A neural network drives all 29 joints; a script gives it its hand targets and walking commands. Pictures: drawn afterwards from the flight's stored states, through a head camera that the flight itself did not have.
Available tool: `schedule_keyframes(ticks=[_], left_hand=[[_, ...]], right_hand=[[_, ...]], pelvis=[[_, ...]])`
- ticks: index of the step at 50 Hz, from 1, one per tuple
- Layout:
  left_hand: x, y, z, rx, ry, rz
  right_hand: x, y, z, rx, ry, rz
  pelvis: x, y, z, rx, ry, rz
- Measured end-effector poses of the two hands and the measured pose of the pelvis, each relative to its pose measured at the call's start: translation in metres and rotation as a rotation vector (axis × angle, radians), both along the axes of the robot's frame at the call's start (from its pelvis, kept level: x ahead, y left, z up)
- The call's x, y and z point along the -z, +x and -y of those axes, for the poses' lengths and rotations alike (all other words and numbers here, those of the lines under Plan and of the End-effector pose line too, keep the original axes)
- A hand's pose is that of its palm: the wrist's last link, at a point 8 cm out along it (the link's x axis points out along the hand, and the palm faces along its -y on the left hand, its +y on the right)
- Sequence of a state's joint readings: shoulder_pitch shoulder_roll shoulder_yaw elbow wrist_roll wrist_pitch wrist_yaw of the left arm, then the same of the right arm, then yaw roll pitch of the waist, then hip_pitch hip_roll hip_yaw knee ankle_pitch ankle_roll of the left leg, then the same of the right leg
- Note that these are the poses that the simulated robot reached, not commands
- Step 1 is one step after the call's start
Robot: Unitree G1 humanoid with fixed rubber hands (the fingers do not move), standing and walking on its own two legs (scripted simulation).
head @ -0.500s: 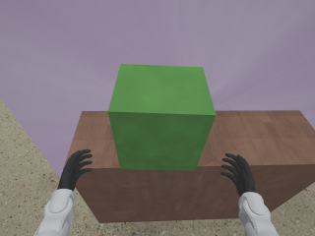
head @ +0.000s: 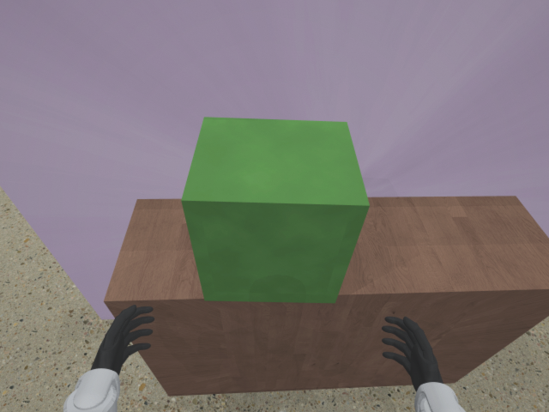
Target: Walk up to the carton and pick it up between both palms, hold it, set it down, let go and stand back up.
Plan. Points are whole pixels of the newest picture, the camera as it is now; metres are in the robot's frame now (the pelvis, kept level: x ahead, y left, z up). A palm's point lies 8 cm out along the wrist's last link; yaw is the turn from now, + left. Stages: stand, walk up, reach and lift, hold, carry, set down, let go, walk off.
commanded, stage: set down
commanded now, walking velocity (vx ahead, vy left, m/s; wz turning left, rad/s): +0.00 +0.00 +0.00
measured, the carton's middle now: (272, 214) +0.46 +0.02 +0.01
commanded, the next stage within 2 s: let go in 0.62 s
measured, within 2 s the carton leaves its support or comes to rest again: neither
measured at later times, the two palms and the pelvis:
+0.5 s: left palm (115, 395) +0.17 +0.24 -0.07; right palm (423, 411) +0.16 -0.21 -0.07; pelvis +0.00 +0.01 +0.00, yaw -1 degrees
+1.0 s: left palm (121, 404) +0.16 +0.23 -0.07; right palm out of the picture +0.14 -0.23 -0.08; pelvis -0.01 +0.00 +0.00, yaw -1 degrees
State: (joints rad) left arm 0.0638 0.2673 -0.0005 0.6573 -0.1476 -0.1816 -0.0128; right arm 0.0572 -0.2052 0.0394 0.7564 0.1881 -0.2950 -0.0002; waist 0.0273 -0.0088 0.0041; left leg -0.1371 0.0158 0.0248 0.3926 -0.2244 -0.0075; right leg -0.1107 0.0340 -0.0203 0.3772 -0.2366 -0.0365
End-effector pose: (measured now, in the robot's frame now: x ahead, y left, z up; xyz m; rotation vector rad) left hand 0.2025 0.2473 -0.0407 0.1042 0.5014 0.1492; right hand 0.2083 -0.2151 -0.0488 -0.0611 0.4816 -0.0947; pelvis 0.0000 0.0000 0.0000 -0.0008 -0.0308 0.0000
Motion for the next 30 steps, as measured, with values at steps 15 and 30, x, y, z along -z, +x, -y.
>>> schedule_keyframes(ticks=[15, 30], left_hand=[[0.017, -0.027, 0.007, 0.012, 0.013, -0.154], [0.032, -0.043, 0.012, 0.032, 0.038, -0.290]], right_hand=[[0.015, -0.027, -0.004, -0.013, -0.040, -0.100], [0.031, -0.053, -0.001, -0.022, -0.073, -0.212]], pelvis=[[-0.001, 0.002, -0.005, 0.009, -0.003, 0.023], [-0.001, 0.000, -0.006, 0.015, -0.004, 0.035]])
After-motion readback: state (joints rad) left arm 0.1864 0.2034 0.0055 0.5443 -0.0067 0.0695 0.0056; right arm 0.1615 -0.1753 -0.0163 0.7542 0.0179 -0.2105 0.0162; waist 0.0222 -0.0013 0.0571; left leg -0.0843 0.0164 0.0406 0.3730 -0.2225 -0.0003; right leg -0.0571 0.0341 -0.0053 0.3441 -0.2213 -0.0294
